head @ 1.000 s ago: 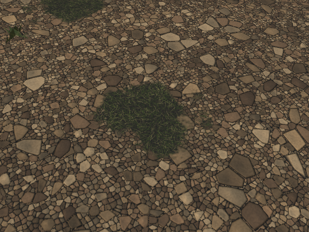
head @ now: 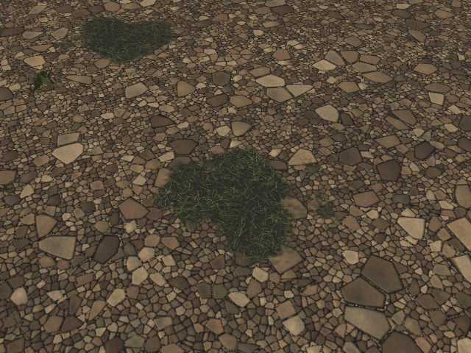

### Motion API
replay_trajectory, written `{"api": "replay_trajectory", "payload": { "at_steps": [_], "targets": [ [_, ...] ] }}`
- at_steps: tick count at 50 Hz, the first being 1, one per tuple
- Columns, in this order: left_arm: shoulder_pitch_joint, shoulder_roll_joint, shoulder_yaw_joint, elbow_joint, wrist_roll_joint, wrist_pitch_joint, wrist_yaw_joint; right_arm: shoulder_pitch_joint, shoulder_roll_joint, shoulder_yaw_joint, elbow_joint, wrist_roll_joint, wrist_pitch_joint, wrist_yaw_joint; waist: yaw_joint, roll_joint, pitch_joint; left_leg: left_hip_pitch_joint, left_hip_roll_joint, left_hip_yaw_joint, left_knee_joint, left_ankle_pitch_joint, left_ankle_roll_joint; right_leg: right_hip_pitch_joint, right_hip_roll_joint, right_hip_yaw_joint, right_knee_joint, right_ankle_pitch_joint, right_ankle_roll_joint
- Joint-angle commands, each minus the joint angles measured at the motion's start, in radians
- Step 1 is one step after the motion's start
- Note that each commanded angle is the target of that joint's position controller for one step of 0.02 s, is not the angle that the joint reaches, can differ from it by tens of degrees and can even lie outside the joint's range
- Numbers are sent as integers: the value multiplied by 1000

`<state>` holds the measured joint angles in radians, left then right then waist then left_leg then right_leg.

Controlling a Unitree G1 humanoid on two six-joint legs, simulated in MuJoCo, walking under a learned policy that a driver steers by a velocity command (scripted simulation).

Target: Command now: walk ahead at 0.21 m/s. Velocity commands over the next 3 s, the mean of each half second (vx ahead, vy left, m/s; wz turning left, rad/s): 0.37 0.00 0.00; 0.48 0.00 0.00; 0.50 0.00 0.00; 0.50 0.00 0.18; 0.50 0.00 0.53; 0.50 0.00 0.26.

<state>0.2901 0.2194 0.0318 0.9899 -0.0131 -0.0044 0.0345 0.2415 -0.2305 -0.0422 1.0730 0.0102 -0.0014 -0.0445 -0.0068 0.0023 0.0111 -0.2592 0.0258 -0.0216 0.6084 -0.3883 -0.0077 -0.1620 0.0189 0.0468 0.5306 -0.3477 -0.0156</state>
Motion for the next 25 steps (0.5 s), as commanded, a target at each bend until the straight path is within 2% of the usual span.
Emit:
{"api": "replay_trajectory", "payload": {
  "at_steps": [1, 2, 3, 4, 5, 6, 7, 8, 9, 10, 11, 12, 13, 15, 18, 22, 25],
  "targets": [
    [52, 211, 51, -25, -15, -29, 3, -62, -59, -7, -72, 13, -53, 20, 31, -206, 172, -183, -13, 43, 185, -55, 44, -138, -296, 434, -382, -509, -214],
    [23, 197, 48, -34, -15, -37, 1, -54, -61, -8, -75, 21, -67, 30, 13, -195, 185, -190, 6, 30, 165, -84, 64, -133, -305, 430, -374, -449, -214],
    [-16, 185, 45, -45, -20, -41, -3, -25, -57, -7, -68, 25, -80, 38, -16, -177, 182, -136, 13, 34, 67, -84, 84, -140, -284, 376, -344, -377, -190],
    [-70, 175, 42, -59, -27, -39, -6, 57, -56, -12, -35, 25, -89, 43, -65, -150, 156, 33, -7, 63, -86, 2, 95, -204, -226, 280, -293, -303, -149],
    [-94, 159, 37, -71, -24, -39, -9, 145, -70, -23, 10, 15, -91, 44, -92, -98, 122, 189, -39, 67, -145, 104, 79, -266, -152, 185, -192, -194, -113],
    [-108, 104, 21, -83, -12, -47, -13, 263, -120, -39, 40, 5, -92, 43, -125, 63, 61, 328, 86, -133, -239, 47, 102, -353, -61, 51, 75, -65, -58],
    [-108, 62, 13, -125, -11, -63, -8, 382, -259, -68, 54, 8, -97, 53, -140, 335, 7, 443, 312, -570, -421, -107, 245, -536, 54, -62, 369, -150, -5],
    [-119, 107, 24, -129, -33, -78, -8, 332, -197, -44, 43, -11, -110, 58, -106, 237, 45, 387, 384, -728, -470, -215, 301, -617, 13, 37, 569, -220, -18],
    [-112, 118, 27, -123, -45, -90, -17, 245, -139, -26, 12, -7, -119, 57, -67, 146, 117, 350, 360, -626, -464, -208, 276, -676, -44, 63, 645, -129, -43],
    [-94, 112, 27, -104, -40, -97, -24, 194, -120, -19, -11, -5, -123, 59, -46, 111, 119, 338, 307, -505, -464, -148, 236, -678, -81, 46, 646, -30, -60],
    [-105, 124, 34, -100, -28, -103, -26, 169, -112, -14, -23, -2, -122, 62, -37, 86, 123, 338, 274, -411, -470, -33, 204, -680, -106, 32, 601, 49, -64],
    [-125, 136, 43, -100, -15, -103, -31, 174, -74, -1, -26, -5, -116, 62, -38, 76, 108, 335, 228, -312, -476, 94, 169, -646, -124, 16, 558, 107, -64],
    [-131, 117, 42, -101, -13, -102, -38, 200, -73, 2, -20, -10, -110, 59, -40, 111, 93, 326, 211, -255, -478, 196, 165, -613, -128, -3, 518, 143, -54],
    [-175, 88, 37, -113, -8, -94, -48, 247, -80, 6, -13, -12, -100, 49, -50, 97, 85, 335, 189, -174, -478, 365, 175, -613, -120, -41, 443, 189, -23],
    [-312, 51, 19, -165, -9, -89, -53, 248, -119, 2, -27, -15, -88, 31, -68, 74, 111, 263, 171, -105, -505, 417, 179, -567, -97, -72, 234, 284, 8],
    [-424, 62, 9, -206, -18, -89, -68, 292, -138, -6, -19, -3, -87, 23, -83, 94, 148, 221, 186, -63, -539, 398, 184, -464, -66, -94, 67, 386, 3],
    [-448, 91, 14, -229, -19, -96, -81, 286, -146, -16, -16, 7, -81, 22, -52, 91, 146, 314, 227, -45, -492, 512, 167, -442, -62, -76, 3, 362, -38]
  ]
}}
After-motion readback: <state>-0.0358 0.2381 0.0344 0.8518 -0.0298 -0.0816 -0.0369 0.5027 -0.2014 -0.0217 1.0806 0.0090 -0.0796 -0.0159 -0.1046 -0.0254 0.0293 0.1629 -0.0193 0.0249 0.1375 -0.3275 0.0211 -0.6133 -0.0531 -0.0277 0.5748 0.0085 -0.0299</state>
